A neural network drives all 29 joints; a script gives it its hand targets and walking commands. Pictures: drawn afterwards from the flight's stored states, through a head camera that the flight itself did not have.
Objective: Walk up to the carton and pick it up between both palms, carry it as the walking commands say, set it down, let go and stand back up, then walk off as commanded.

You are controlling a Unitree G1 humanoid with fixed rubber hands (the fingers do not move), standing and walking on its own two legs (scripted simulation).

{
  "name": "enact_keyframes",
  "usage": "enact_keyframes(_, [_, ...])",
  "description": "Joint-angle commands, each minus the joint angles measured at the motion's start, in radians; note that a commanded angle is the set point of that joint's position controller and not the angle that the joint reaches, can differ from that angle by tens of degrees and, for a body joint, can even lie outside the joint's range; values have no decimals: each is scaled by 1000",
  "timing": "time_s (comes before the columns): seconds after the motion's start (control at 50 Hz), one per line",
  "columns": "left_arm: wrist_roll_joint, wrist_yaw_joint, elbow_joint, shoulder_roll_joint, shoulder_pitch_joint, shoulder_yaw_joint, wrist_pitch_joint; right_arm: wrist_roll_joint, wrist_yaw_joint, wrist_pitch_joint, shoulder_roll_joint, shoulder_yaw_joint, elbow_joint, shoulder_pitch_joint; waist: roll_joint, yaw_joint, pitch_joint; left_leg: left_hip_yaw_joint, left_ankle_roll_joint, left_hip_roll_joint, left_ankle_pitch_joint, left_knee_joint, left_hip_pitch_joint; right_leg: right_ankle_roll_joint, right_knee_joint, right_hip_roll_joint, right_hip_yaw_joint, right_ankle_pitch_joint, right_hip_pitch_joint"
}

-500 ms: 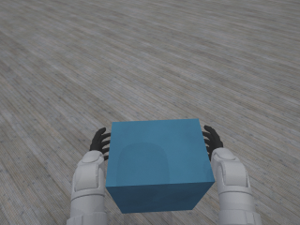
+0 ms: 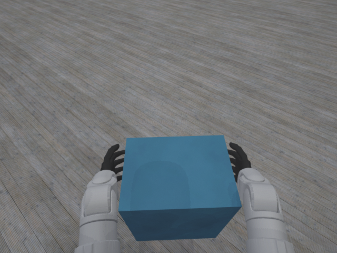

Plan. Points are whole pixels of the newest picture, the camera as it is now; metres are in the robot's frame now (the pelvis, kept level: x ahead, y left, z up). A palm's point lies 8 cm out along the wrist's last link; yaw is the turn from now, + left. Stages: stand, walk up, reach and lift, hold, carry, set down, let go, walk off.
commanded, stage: hold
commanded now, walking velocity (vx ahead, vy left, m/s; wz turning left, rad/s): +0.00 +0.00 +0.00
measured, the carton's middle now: (175, 193) +0.26 +0.00 -0.03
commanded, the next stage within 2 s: carry in 0.84 s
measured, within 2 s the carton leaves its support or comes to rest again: neither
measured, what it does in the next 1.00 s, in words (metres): stands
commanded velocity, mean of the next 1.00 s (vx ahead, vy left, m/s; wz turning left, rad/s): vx -0.05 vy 0.00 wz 0.00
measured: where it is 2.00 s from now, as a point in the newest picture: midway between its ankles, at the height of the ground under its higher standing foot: outside the picture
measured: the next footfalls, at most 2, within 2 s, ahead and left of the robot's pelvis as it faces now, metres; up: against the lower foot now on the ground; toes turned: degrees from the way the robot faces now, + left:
left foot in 1.44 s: -0.09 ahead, +0.13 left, +0.00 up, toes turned +2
right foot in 1.82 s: -0.24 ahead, -0.08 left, +0.00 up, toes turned -10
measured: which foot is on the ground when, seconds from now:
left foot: down 0.00-1.00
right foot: down 0.00-1.00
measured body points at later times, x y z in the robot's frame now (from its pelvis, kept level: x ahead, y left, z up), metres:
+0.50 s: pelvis +0.00 +0.00 +0.00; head -0.03 +0.01 +0.45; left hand +0.29 +0.16 +0.04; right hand +0.29 -0.16 +0.04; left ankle +0.04 +0.12 -0.75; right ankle +0.00 -0.12 -0.75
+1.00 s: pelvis -0.01 +0.00 -0.02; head -0.03 +0.00 +0.43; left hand +0.31 +0.15 +0.05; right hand +0.29 -0.17 +0.04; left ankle +0.04 +0.12 -0.75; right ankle +0.00 -0.12 -0.75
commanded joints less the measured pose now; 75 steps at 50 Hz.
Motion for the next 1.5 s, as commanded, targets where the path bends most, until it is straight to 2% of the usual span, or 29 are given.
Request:
enact_keyframes(0.0, [-201,-172,-46,-731,-420,-546,-18,166,141,-15,725,513,-42,-431,15,-1,-196,-47,-3,-59,88,-25,139,-7,-75,54,39,86,-98])
enact_keyframes(0.8, [-205,-170,-61,-725,-394,-547,-14,164,137,-18,716,519,-58,-407,15,-1,-192,-45,-5,-58,106,-25,149,-11,-72,53,45,92,-97])
enact_keyframes(0.82, [-247,-182,-67,-780,-499,-645,-12,196,149,-12,758,610,-121,-475,62,-22,-272,-21,19,119,34,74,2,-27,61,-112,51,74,-247])
enact_keyframes(0.84, [-252,-190,-52,-794,-497,-641,-11,185,155,1,772,576,-61,-450,74,-22,-311,-73,34,150,11,66,-43,-31,94,-117,73,63,-260])
enact_keyframes(0.88, [-261,-189,-33,-780,-452,-635,2,209,154,15,776,602,-62,-441,35,-15,-329,-69,46,178,53,105,-122,-25,137,-122,64,119,-294])
enact_keyframes(0.92, [-292,-178,-63,-761,-458,-653,22,253,141,39,775,661,-134,-476,2,-14,-370,-47,42,183,205,196,-139,-16,175,-142,70,266,-318])
enact_keyframes(0.98, [-337,-159,-130,-771,-443,-688,85,313,131,111,769,699,-214,-481,14,-17,-432,-35,36,179,285,271,-164,-10,243,-152,74,367,-334])
enact_keyframes(1.04, [-391,-145,-236,-796,-434,-728,175,387,127,206,774,745,-317,-471,37,-17,-457,-62,54,205,313,271,-190,-6,307,-133,63,301,-371])
enact_keyframes(1.12, [-446,-138,-369,-821,-436,-767,287,443,116,315,778,778,-426,-444,111,-15,-448,-125,102,261,194,180,-259,-6,358,-78,31,57,-403])
enact_keyframes(1.14, [-455,-139,-389,-824,-426,-774,309,450,113,336,777,784,-448,-437,109,-10,-439,-118,96,254,125,176,-290,-14,326,-79,40,19,-393])
enact_keyframes(1.16, [-462,-139,-411,-823,-420,-780,327,458,111,355,779,793,-475,-436,63,-8,-423,-88,72,216,13,198,-321,-27,252,-106,90,22,-396])
enact_keyframes(1.18, [-469,-140,-431,-821,-414,-783,343,466,110,373,782,801,-504,-440,-38,-8,-405,-26,35,136,-145,274,-362,-53,130,-172,198,57,-397])
enact_keyframes(1.2, [-474,-139,-441,-824,-386,-779,357,478,111,388,784,810,-537,-458,-201,7,-396,87,-1,2,-306,482,-415,-112,-15,-284,363,125,-373])
enact_keyframes(1.22, [-477,-138,-472,-837,-366,-787,370,494,113,402,785,829,-568,-469,-291,9,-422,94,-11,-51,-440,744,-423,-177,-79,-383,488,232,-369])
enact_keyframes(1.24, [-485,-135,-510,-824,-383,-796,382,505,111,415,791,841,-566,-437,-178,-3,-414,5,-5,8,-395,813,-435,-183,-55,-367,432,228,-374])
enact_keyframes(1.26, [-494,-132,-535,-814,-385,-807,393,512,107,425,788,831,-578,-433,-107,-1,-398,7,-9,36,-350,774,-439,-154,-5,-315,319,277,-379])
enact_keyframes(1.28, [-491,-130,-532,-808,-366,-805,405,508,104,436,793,825,-574,-407,-108,-1,-404,34,-13,33,-332,680,-440,-124,38,-270,261,359,-337])
enact_keyframes(1.3, [-490,-130,-526,-798,-346,-800,413,509,102,443,797,832,-576,-386,-135,2,-419,61,-17,15,-336,580,-420,-103,68,-237,230,429,-283])
enact_keyframes(1.34, [-493,-132,-528,-786,-311,-801,426,510,98,455,788,841,-588,-358,-188,11,-447,100,-27,-33,-353,430,-350,-92,69,-228,231,468,-218])
enact_keyframes(1.38, [-491,-132,-516,-782,-283,-800,440,503,97,467,781,830,-571,-322,-187,4,-459,138,-23,-42,-253,182,-251,-77,99,-222,219,490,-197])
enact_keyframes(1.4, [-483,-132,-502,-781,-269,-798,445,500,99,471,776,822,-558,-314,-164,8,-455,126,-24,-6,-199,90,-162,-47,123,-201,199,450,-252])
enact_keyframes(1.42, [-479,-132,-492,-783,-264,-802,447,496,104,475,764,809,-550,-309,-91,8,-444,42,-17,80,-182,22,-65,-13,180,-174,172,321,-356])
enact_keyframes(1.44, [-470,-131,-479,-786,-262,-795,448,492,111,473,758,792,-527,-303,114,10,-417,-132,45,279,116,20,12,48,270,-75,75,3,-533])
enact_keyframes(1.46, [-484,-134,-514,-797,-334,-815,443,496,114,464,769,803,-534,-335,317,-14,-377,-264,191,515,464,34,-111,61,537,1,-61,-368,-624])
enact_keyframes(1.48, [-508,-138,-526,-811,-360,-834,437,509,115,468,770,799,-562,-353,194,-15,-342,-203,236,477,626,66,-210,47,782,6,14,-419,-585])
